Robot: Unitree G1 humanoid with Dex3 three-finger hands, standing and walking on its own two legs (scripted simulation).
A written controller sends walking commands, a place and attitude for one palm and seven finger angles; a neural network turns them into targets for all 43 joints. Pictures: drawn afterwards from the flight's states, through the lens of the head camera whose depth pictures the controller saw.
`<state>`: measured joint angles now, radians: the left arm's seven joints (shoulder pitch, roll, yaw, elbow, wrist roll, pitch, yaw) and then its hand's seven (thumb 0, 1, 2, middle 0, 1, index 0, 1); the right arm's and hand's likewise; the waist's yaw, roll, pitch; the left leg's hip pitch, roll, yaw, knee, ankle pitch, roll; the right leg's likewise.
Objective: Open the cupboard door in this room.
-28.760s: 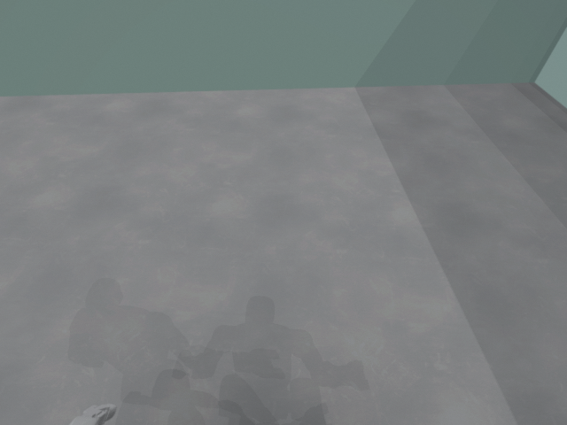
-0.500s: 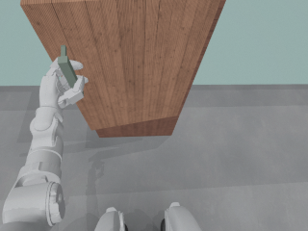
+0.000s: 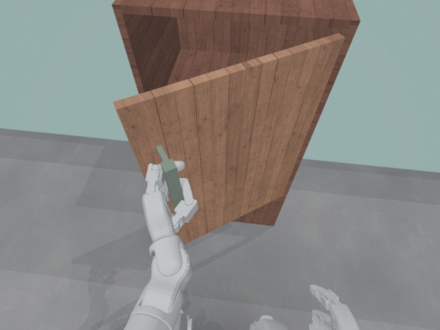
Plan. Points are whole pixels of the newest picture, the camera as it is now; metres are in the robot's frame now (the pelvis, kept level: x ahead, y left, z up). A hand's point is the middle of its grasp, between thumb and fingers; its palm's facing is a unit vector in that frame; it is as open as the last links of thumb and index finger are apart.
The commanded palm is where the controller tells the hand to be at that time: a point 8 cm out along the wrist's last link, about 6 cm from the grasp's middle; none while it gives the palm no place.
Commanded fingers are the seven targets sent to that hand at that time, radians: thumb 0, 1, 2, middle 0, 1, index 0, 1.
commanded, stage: pull the door open along its arc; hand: left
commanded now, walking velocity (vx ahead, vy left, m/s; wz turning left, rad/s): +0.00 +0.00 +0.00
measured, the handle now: (170, 179) +0.38 +0.11 +0.04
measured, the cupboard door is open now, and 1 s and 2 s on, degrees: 35 42 45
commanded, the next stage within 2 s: open thumb and fingers to let go in 0.08 s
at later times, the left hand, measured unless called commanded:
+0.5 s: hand (206, 217) +0.30 +0.04 +0.04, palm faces +0.31 -0.95 +0.00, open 8.4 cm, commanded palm +0.26 +0.09 +0.04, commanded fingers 0.00 -0.29 0.39 -0.31 -1.22 -0.31 -1.22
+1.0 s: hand (206, 221) +0.30 +0.04 +0.04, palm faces +0.23 -0.97 +0.00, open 14.6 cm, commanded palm +0.26 +0.09 +0.04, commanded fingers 0.00 -0.50 0.30 -0.15 -0.30 -0.15 -0.30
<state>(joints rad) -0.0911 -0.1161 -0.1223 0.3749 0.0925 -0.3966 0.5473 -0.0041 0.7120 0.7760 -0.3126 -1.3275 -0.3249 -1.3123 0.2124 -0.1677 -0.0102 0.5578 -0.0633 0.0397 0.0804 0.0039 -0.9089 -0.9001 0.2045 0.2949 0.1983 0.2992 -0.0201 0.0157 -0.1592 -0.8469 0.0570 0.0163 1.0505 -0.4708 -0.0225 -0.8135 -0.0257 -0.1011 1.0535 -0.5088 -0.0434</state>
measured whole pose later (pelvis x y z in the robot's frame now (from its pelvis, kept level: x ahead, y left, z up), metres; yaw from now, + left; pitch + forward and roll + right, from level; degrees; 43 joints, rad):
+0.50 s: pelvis -0.01 -0.03 +0.00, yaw +1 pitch +14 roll +2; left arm -0.01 -0.11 -0.19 0.32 0.09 -0.40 0.53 0.00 0.31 0.64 -0.36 -1.29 -0.36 -1.28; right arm 0.19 -0.18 -0.01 0.59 -0.07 0.00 0.02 0.01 -0.91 -0.90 0.20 0.29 0.20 0.30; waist -0.02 0.02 -0.14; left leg -0.84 0.05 -0.01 1.05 -0.45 -0.05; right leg -0.82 -0.03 -0.12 1.10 -0.53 -0.08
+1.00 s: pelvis -0.01 -0.01 +0.00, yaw +0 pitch +14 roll +0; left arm 0.02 -0.10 -0.24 0.29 0.11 -0.38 0.52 -0.01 -0.49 0.30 -0.33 -0.77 -0.35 -0.76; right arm 0.19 -0.17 -0.01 0.57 -0.07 -0.01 0.03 0.01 -0.91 -0.90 0.20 0.29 0.20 0.30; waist -0.02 0.02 -0.15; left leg -0.84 0.05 0.01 1.07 -0.47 -0.03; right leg -0.81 -0.03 -0.10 1.09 -0.52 -0.05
